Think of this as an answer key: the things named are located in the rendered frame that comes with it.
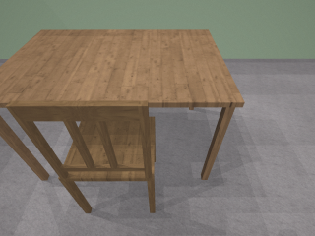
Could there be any table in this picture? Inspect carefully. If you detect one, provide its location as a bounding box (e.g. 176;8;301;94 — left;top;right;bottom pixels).
0;29;245;181

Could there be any chair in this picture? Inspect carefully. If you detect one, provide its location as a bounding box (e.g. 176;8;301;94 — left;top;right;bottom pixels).
5;100;156;213

